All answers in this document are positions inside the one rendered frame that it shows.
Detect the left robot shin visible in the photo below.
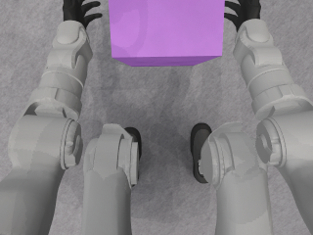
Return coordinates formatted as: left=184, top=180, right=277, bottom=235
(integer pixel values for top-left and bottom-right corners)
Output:
left=83, top=123, right=131, bottom=176

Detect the carton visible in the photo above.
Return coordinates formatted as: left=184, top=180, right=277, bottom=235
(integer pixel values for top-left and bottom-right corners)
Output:
left=109, top=0, right=225, bottom=67

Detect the right robot forearm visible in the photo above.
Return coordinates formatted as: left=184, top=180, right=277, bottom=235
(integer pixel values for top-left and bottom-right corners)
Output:
left=233, top=19, right=313, bottom=120

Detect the robot left hand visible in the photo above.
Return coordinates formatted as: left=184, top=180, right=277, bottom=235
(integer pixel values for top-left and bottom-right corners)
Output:
left=62, top=0, right=102, bottom=29

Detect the robot right hand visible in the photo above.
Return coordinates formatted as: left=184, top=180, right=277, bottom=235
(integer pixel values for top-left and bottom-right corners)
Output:
left=224, top=0, right=261, bottom=32

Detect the left robot forearm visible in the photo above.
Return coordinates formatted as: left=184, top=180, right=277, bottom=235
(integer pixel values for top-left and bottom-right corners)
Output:
left=8, top=20, right=93, bottom=163

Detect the right robot upper arm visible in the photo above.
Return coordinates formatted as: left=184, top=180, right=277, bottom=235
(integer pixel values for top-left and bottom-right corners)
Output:
left=255, top=111, right=313, bottom=235

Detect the right robot foot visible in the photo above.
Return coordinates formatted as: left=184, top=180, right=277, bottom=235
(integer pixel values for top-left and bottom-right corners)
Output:
left=190, top=122, right=212, bottom=184

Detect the left robot upper arm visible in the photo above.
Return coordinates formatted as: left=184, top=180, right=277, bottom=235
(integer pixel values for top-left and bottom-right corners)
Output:
left=0, top=115, right=83, bottom=235

